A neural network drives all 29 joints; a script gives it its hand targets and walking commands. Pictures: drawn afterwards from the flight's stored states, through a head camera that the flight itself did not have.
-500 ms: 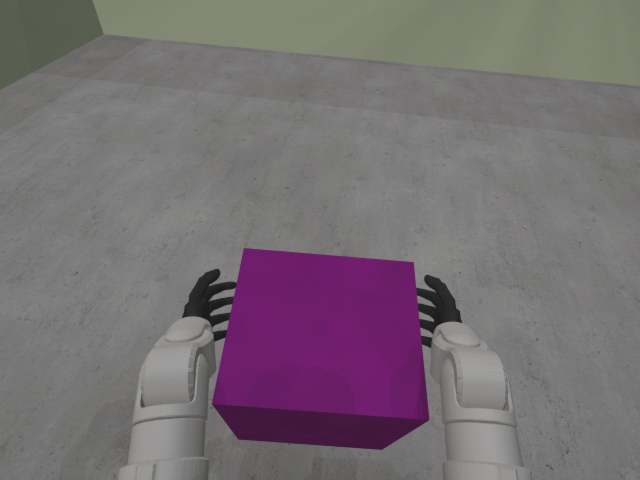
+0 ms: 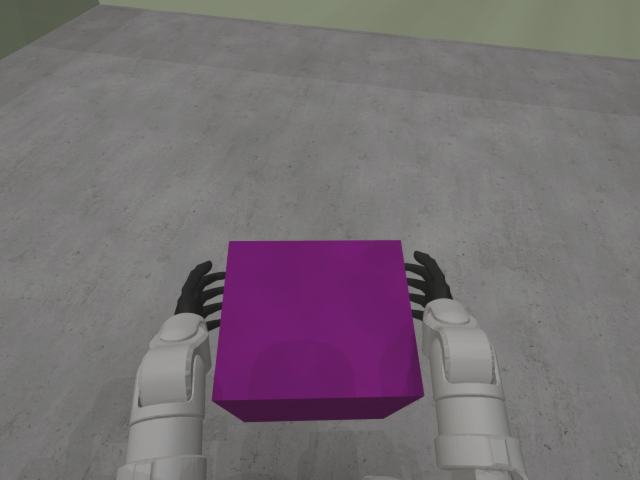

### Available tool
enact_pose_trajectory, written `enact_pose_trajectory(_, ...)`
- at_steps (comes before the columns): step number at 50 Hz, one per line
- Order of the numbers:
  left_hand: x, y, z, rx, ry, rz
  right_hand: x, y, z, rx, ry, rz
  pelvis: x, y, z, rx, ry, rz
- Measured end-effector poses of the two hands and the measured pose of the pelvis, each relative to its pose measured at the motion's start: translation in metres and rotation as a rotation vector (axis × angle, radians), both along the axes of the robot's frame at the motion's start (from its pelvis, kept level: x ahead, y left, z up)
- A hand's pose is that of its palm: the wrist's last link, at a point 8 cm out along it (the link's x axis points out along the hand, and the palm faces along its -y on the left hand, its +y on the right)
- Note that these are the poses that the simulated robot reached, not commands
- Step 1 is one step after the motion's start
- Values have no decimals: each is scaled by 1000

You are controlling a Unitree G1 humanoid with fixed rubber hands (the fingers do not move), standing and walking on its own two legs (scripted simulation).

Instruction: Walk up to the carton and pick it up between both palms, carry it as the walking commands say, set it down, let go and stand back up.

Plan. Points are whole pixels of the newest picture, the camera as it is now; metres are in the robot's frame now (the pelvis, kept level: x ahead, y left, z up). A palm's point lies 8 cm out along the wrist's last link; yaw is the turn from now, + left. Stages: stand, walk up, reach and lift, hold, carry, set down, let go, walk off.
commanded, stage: hold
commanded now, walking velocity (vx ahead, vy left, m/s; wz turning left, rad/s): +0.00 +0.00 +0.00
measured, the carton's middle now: (315, 340) +0.30 +0.01 -0.03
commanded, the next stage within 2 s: set down in 0.40 s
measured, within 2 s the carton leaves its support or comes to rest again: neither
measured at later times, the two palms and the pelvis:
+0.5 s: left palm (188, 323) +0.28 +0.17 +0.05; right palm (431, 312) +0.30 -0.14 +0.05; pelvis +0.00 +0.00 +0.00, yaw +0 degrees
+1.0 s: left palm (202, 330) +0.30 +0.16 -0.01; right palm (421, 321) +0.32 -0.14 -0.01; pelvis +0.00 +0.00 +0.00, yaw +1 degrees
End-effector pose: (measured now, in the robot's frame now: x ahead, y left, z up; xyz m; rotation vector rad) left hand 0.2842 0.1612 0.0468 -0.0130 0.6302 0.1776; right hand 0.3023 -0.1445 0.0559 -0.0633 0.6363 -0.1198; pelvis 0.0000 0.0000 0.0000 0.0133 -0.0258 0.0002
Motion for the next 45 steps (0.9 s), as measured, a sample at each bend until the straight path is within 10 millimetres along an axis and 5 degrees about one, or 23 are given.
enact_pose_trajectory(24, -1, 5, 1, 6, 5, 7, -1, 5, -3, -3, 2, 12, 1, 3, 0, -4, -1, 3)
enact_pose_trajectory(34, -9, 3, -32, 11, 95, -2, -8, 3, -36, -16, 88, 25, -4, 1, 0, -2, -9, 7)
enact_pose_trajectory(45, 15, 1, -43, 24, 62, -22, 15, 0, -50, -22, 52, 35, 0, 0, 0, 0, -5, 10)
